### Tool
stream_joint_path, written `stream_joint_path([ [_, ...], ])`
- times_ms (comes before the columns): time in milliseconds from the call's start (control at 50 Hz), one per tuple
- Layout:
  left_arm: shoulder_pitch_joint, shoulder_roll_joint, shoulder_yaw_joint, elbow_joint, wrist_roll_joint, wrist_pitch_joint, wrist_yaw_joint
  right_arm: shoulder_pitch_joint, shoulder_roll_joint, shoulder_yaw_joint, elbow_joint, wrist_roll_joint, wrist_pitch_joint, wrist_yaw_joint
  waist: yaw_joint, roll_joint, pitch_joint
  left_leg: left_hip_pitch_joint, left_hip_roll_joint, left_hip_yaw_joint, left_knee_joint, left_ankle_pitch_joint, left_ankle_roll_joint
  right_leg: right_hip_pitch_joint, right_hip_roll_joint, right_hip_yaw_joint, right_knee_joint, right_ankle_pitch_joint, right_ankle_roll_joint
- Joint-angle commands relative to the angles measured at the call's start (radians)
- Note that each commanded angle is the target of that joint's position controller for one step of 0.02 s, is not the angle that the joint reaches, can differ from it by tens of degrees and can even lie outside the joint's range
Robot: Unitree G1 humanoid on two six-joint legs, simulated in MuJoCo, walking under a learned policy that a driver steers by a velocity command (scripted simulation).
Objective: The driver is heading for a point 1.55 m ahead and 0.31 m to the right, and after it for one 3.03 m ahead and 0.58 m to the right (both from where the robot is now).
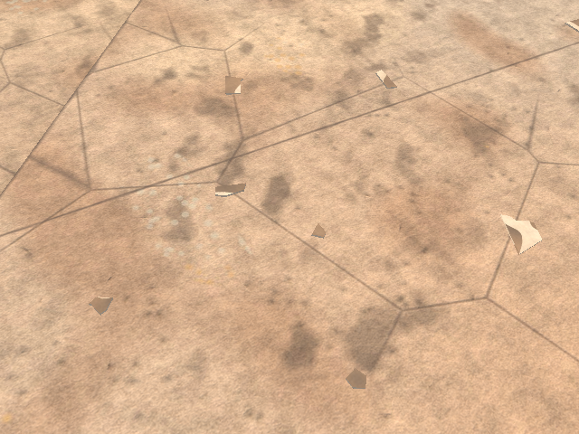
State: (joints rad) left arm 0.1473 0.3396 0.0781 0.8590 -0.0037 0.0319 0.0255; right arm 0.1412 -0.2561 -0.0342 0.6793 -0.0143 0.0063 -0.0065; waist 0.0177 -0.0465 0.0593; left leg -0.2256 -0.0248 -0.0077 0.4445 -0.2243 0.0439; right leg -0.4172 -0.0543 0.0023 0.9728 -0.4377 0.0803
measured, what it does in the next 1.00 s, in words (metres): walks ahead: right foot, then left foot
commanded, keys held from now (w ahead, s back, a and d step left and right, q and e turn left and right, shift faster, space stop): w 1.00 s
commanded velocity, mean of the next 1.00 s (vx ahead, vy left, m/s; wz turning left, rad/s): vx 0.39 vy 0.00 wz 0.04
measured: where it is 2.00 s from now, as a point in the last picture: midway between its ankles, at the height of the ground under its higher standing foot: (298, 286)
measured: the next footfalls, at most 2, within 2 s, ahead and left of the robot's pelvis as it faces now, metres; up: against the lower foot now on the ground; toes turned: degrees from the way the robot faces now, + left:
right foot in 0.28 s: +0.07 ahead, -0.13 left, +0.00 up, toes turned -2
left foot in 0.74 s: +0.43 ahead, +0.11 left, +0.00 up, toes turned +2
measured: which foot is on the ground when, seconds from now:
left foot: down 0.00-0.28, up 0.30-0.72, down 0.74-1.00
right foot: up 0.00-0.26, down 0.28-0.74, up 0.76-1.00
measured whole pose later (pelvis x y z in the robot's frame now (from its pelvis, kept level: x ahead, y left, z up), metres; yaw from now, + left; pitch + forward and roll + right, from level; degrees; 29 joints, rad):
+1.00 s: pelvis +0.38 +0.03 +0.00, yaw +0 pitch +0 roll +2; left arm 0.18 0.32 0.05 0.82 -0.01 -0.07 0.01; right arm 0.30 -0.27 -0.05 0.85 0.00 -0.10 0.03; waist -0.04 -0.05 0.04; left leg -0.14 -0.08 0.06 0.28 -0.14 0.08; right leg -0.62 -0.14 0.04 1.02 -0.21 -0.01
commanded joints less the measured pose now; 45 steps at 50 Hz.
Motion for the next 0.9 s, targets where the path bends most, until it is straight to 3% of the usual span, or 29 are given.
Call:
stream_joint_path([
  [20,0.004,0.052,0.006,-0.041,-0.003,-0.013,-0.002,-0.004,-0.134,-0.036,-0.024,0.009,-0.019,-0.010,-0.023,0.188,-0.125,0.112,0.211,-0.185,-0.176,0.102,0.165,0.006,-0.020,0.011,-0.109,0.080,0.004],
  [60,-0.060,0.071,0.005,-0.067,-0.011,-0.027,-0.007,0.043,-0.195,-0.055,0.004,0.017,-0.015,-0.012,-0.067,0.215,-0.065,0.127,0.241,-0.284,-0.252,-0.211,0.182,-0.045,-0.002,-0.010,-0.171,0.053,-0.015],
  [140,-0.073,0.076,0.002,-0.070,-0.018,-0.067,-0.023,0.064,-0.205,-0.061,0.030,0.027,-0.030,-0.011,-0.074,0.182,-0.014,0.154,0.288,-0.360,-0.293,-0.303,0.193,-0.070,-0.015,-0.002,-0.284,0.026,-0.071],
  [200,-0.037,0.058,-0.005,-0.046,-0.021,-0.092,-0.038,0.047,-0.208,-0.064,0.038,0.035,-0.038,-0.004,-0.047,0.161,-0.015,0.092,0.270,-0.326,-0.289,-0.272,0.186,0.039,0.000,-0.027,-0.382,0.067,-0.106],
  [240,0.036,0.047,-0.006,-0.008,-0.019,-0.103,-0.044,0.017,-0.201,-0.062,0.038,0.044,-0.034,0.001,0.005,0.139,-0.031,-0.004,0.229,-0.267,-0.242,-0.263,0.163,0.209,0.031,-0.069,-0.511,0.191,-0.127],
  [260,0.097,0.052,-0.002,0.022,-0.018,-0.105,-0.043,0.014,-0.179,-0.055,0.039,0.041,-0.034,0.004,0.033,0.124,-0.050,-0.069,0.198,-0.239,-0.193,-0.269,0.143,0.321,0.048,-0.074,-0.540,0.211,-0.133],
  [280,0.182,0.068,0.003,0.049,-0.023,-0.106,-0.038,-0.001,-0.134,-0.041,0.035,0.032,-0.038,0.008,0.069,0.099,-0.072,-0.164,0.159,-0.196,-0.097,-0.263,0.107,0.449,0.006,-0.016,-0.559,0.186,-0.151],
  [300,0.285,0.123,0.011,0.066,-0.019,-0.108,-0.028,-0.035,-0.051,-0.016,0.013,0.015,-0.046,0.016,0.101,-0.072,-0.098,-0.304,0.054,-0.066,0.207,-0.257,0.035,0.562,-0.175,0.237,-0.669,0.070,-0.208],
  [320,0.305,0.235,0.037,0.067,-0.007,-0.114,-0.036,-0.059,-0.083,-0.027,-0.041,0.032,-0.063,0.010,0.096,-0.241,-0.052,-0.533,-0.030,0.014,0.437,-0.382,-0.003,0.575,-0.350,0.584,-0.801,-0.159,-0.356],
  [340,0.248,0.168,0.019,0.045,-0.002,-0.126,-0.036,-0.046,-0.158,-0.046,-0.027,0.048,-0.077,0.007,0.080,-0.115,0.006,-0.605,0.042,-0.067,0.583,-0.352,-0.001,0.529,-0.363,0.616,-0.828,-0.275,-0.384],
  [360,0.194,0.118,0.005,0.025,-0.004,-0.134,-0.033,-0.014,-0.174,-0.053,-0.012,0.055,-0.083,0.014,0.049,-0.103,0.040,-0.645,0.074,-0.080,0.624,-0.244,0.005,0.523,-0.314,0.535,-0.830,-0.254,-0.346],
  [420,0.155,0.085,-0.012,0.005,-0.001,-0.132,-0.034,-0.028,-0.151,-0.054,0.000,0.028,-0.090,0.022,0.032,-0.054,0.046,-0.620,0.131,-0.053,0.575,-0.035,-0.016,0.483,-0.222,0.322,-0.853,0.050,-0.277],
  [500,0.188,0.091,-0.015,0.012,0.002,-0.123,-0.023,-0.089,-0.086,-0.034,-0.022,0.025,-0.088,0.030,0.045,-0.041,0.030,-0.524,0.115,0.012,0.392,0.145,-0.069,0.416,-0.145,0.131,-0.867,0.380,-0.266],
  [560,0.233,0.108,-0.012,0.022,-0.003,-0.118,-0.016,-0.181,-0.056,-0.017,-0.052,0.032,-0.093,0.041,0.078,-0.042,0.052,-0.411,0.083,0.051,0.202,0.262,-0.074,0.352,-0.126,0.063,-0.886,0.419,-0.257],
  [600,0.270,0.117,-0.010,0.036,-0.009,-0.113,-0.016,-0.221,-0.060,-0.015,-0.068,0.037,-0.096,0.051,0.085,-0.041,0.071,-0.387,0.072,0.047,0.134,0.286,-0.062,0.376,-0.154,0.063,-0.886,0.422,-0.261],
  [660,0.277,0.125,-0.001,0.046,-0.021,-0.103,-0.015,-0.230,-0.090,-0.021,-0.081,0.040,-0.100,0.063,0.054,-0.048,0.073,-0.380,0.070,0.023,0.072,0.241,-0.018,0.475,-0.207,0.063,-0.837,0.525,-0.245],
  [700,0.263,0.147,0.009,0.044,-0.017,-0.093,-0.012,-0.154,-0.131,-0.038,-0.064,0.037,-0.099,0.061,-0.005,-0.070,0.003,-0.261,0.033,0.043,0.072,0.172,0.019,0.528,-0.215,0.048,-0.722,0.824,-0.226],
  [720,0.248,0.151,0.011,0.040,-0.014,-0.084,-0.011,-0.031,-0.164,-0.057,-0.030,0.036,-0.096,0.054,-0.078,-0.072,-0.081,-0.098,0.002,0.069,0.064,0.162,0.049,0.515,-0.191,0.018,-0.570,0.996,-0.208],
  [740,0.251,0.133,0.002,0.033,-0.006,-0.079,-0.007,0.136,-0.204,-0.078,0.020,0.037,-0.090,0.042,-0.155,-0.057,-0.192,0.154,0.012,0.060,0.077,0.167,0.078,0.409,-0.146,-0.010,-0.361,0.991,-0.178],
  [760,0.297,0.057,-0.021,0.001,0.013,-0.082,-0.006,0.284,-0.279,-0.096,0.051,0.018,-0.082,0.028,-0.171,0.112,-0.346,0.501,0.231,-0.227,0.100,0.084,0.157,0.117,-0.063,-0.040,-0.013,0.636,-0.143],
  [780,0.404,-0.051,-0.053,0.003,-0.002,-0.107,-0.015,0.294,-0.301,-0.093,0.065,0.017,-0.085,0.041,-0.095,0.360,-0.485,0.666,0.414,-0.715,-0.082,-0.185,0.289,-0.142,0.114,0.071,0.259,-0.126,-0.108],
  [800,0.291,0.078,-0.022,-0.008,-0.032,-0.128,-0.024,0.246,-0.198,-0.066,0.060,0.025,-0.091,0.042,-0.129,0.255,-0.359,0.575,0.379,-0.703,-0.162,-0.274,0.242,-0.248,0.059,0.150,0.350,-0.123,-0.122],
  [820,0.198,0.110,-0.011,-0.040,-0.050,-0.141,-0.029,0.171,-0.170,-0.056,0.056,0.027,-0.094,0.039,-0.110,0.199,-0.205,0.429,0.350,-0.543,-0.181,-0.196,0.205,-0.292,0.010,0.110,0.342,-0.033,-0.137],
  [840,0.157,0.093,-0.015,-0.047,-0.039,-0.149,-0.023,0.109,-0.162,-0.053,0.051,0.022,-0.097,0.039,-0.078,0.101,-0.139,0.291,0.312,-0.437,-0.201,-0.072,0.189,-0.257,-0.039,0.089,0.292,0.059,-0.139],
  [860,0.150,0.084,-0.010,-0.046,-0.024,-0.146,-0.021,0.070,-0.139,-0.048,0.048,0.012,-0.102,0.042,-0.046,0.092,-0.094,0.190,0.276,-0.352,-0.224,0.044,0.184,-0.219,-0.070,0.085,0.241,0.119,-0.133],
  [880,0.176,0.071,-0.009,-0.039,-0.020,-0.136,-0.023,0.049,-0.120,-0.042,0.050,0.002,-0.107,0.042,-0.015,0.115,-0.096,0.132,0.253,-0.303,-0.252,0.094,0.184,-0.163,-0.093,0.094,0.221,0.157,-0.129],
  [900,0.194,0.050,-0.012,-0.034,-0.019,-0.125,-0.023,0.043,-0.116,-0.042,0.055,0.005,-0.113,0.043,-0.001,0.121,-0.095,0.099,0.245,-0.275,-0.280,0.118,0.194,-0.139,-0.101,0.090,0.197,0.170,-0.120],
])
